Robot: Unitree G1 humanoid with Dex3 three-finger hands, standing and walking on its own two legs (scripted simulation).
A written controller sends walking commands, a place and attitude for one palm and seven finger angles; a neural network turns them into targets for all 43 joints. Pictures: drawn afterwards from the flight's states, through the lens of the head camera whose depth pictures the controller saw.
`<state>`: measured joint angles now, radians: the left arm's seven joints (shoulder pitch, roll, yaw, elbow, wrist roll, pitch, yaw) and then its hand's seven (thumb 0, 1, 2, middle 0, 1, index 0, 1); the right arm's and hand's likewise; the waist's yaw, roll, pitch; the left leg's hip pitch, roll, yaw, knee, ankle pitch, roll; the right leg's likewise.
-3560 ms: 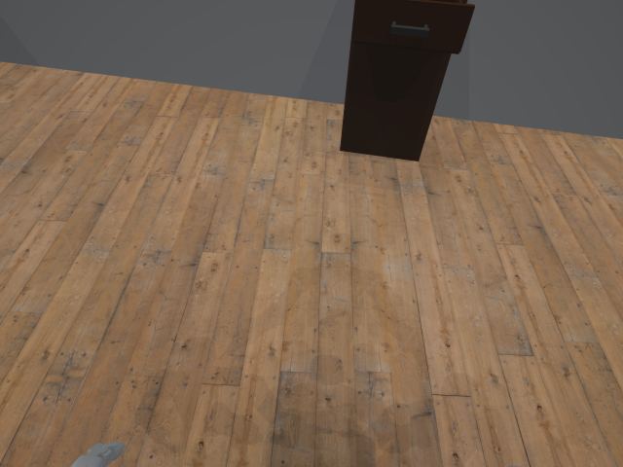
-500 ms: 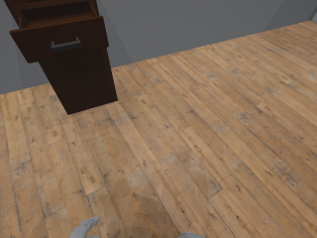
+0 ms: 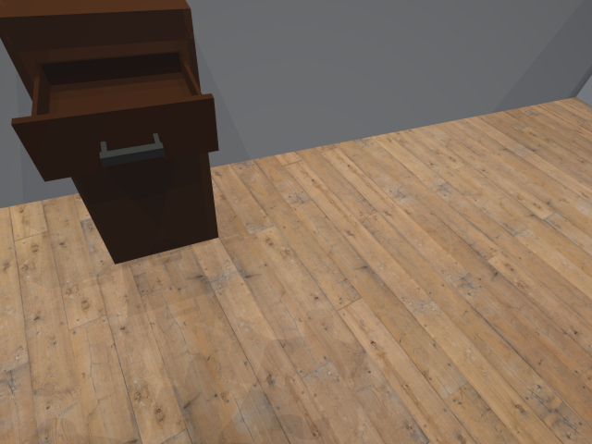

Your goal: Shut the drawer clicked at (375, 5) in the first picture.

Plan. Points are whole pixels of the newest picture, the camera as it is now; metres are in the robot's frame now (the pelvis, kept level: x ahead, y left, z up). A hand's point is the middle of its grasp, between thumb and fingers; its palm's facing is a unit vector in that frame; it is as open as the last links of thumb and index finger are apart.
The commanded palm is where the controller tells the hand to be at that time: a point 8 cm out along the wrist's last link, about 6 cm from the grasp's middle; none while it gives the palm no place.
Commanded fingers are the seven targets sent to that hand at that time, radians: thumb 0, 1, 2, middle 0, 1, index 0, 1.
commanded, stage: walk to a spot facing it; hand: left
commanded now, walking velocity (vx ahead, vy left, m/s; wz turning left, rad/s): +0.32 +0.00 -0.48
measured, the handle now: (132, 148) +0.63 +0.40 +0.00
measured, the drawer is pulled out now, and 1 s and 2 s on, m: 0.30 0.30 0.30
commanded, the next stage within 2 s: turn to face it in 0.22 s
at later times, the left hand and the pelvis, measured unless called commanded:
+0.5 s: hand (260, 326) +0.35 +0.09 -0.16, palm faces -0.17 -0.96 -0.24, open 7.3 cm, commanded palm none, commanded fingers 0.00 0.90 0.90 -0.20 -0.30 -0.20 -0.30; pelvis +0.18 -0.07 -0.02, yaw -8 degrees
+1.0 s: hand (201, 380) +0.25 +0.17 -0.18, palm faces +0.22 -0.94 -0.25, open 7.4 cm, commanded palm none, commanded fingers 0.00 0.90 0.90 -0.20 -0.30 -0.20 -0.30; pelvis +0.22 -0.05 -0.01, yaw +9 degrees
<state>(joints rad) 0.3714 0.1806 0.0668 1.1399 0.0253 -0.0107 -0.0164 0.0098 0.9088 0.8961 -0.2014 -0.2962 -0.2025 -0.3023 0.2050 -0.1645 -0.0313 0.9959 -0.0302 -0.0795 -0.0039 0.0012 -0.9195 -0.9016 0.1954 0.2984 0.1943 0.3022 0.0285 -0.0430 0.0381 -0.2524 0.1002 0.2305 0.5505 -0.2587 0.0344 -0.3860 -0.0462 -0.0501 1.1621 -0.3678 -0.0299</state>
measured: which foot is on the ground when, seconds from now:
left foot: down 0.00-0.40, up 0.42-0.84, down 0.86-1.00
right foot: up 0.00-0.38, down 0.40-0.86, up 0.88-1.00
